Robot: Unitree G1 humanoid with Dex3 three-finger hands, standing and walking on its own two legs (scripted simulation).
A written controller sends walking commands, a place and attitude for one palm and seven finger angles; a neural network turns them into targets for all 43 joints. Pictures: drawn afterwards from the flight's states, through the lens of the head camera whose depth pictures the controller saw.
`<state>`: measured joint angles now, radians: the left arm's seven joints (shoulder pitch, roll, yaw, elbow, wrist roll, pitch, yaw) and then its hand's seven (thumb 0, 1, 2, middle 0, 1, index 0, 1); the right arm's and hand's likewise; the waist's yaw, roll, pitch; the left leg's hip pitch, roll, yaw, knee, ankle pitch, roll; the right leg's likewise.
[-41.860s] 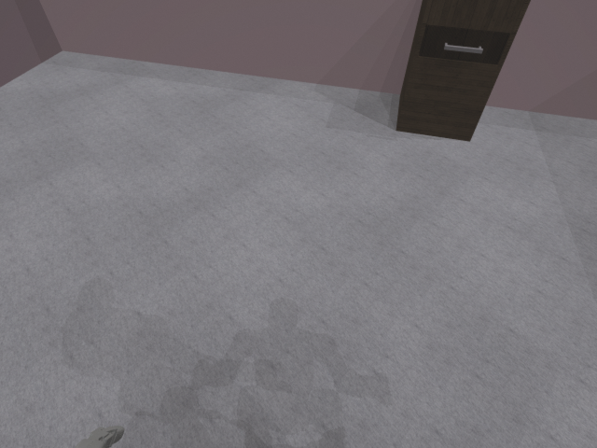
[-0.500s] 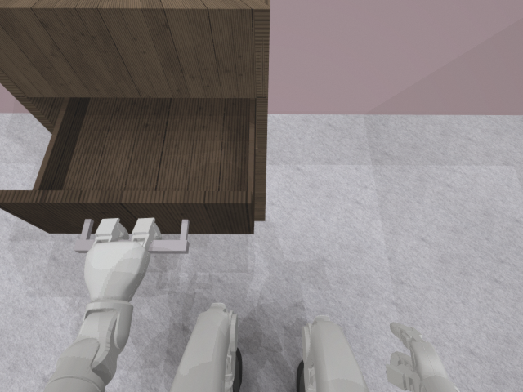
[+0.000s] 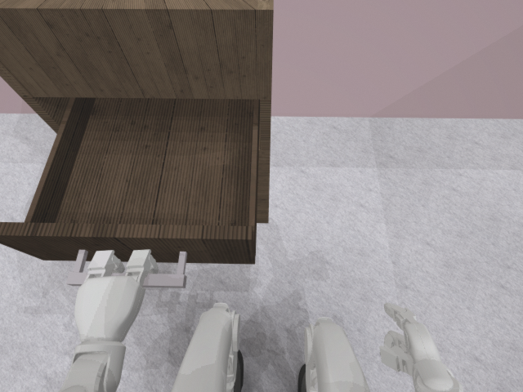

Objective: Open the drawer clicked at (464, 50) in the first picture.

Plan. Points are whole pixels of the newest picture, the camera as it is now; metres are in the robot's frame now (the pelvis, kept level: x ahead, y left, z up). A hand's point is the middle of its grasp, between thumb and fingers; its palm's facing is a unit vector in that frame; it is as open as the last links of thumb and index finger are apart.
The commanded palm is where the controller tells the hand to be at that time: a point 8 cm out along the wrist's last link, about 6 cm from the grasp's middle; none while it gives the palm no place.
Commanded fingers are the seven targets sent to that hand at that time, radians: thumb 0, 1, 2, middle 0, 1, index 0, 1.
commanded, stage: pull the drawer open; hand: left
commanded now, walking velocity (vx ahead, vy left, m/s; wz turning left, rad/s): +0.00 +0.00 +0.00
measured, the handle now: (130, 268) +0.29 +0.24 -0.06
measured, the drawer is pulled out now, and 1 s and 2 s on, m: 0.25 0.30 0.29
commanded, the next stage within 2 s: open the thumb to release the handle in 0.60 s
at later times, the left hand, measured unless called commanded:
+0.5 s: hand (121, 339) +0.19 +0.23 -0.08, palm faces -0.12 -0.07 -0.99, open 5.4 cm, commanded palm +0.16 +0.23 -0.03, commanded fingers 0.00 0.90 0.90 -0.40 -1.35 -0.40 -1.35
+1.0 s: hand (121, 335) +0.19 +0.24 -0.08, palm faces -0.10 -0.07 -0.99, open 7.7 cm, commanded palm +0.17 +0.23 -0.03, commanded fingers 0.00 -0.22 0.42 -0.32 -1.23 -0.32 -1.23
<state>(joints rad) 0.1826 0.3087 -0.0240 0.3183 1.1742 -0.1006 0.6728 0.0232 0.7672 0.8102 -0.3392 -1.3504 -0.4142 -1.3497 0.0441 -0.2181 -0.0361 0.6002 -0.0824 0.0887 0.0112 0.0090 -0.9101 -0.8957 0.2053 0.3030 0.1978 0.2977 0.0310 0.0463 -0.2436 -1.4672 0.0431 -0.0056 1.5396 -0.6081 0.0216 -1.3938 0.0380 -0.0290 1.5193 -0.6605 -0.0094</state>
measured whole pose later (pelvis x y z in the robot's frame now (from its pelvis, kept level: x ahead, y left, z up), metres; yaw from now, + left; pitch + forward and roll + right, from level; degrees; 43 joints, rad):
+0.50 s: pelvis +0.00 -0.01 -0.01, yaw +1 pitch +30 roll -2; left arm 0.35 0.32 0.00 0.21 1.17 -0.18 0.67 0.02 0.76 0.79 -0.34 -1.35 -0.41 -1.35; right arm 0.01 -0.21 -0.03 0.59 -0.09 0.07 0.00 0.01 -0.91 -0.90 0.21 0.30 0.20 0.30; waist 0.07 0.05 -0.25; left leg -1.50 0.04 -0.02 1.59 -0.62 0.01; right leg -1.43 0.04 -0.04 1.58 -0.68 -0.03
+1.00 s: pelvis -0.01 -0.01 -0.02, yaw +1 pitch +31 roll -2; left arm 0.32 0.32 0.01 0.21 1.16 -0.18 0.67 0.01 0.38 0.67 -0.33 -1.30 -0.41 -1.30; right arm 0.02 -0.22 -0.04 0.61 -0.09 0.07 -0.01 0.01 -0.91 -0.90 0.20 0.30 0.20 0.30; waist 0.07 0.05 -0.24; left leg -1.53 0.04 -0.02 1.61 -0.62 0.01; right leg -1.46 0.03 -0.04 1.60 -0.68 -0.03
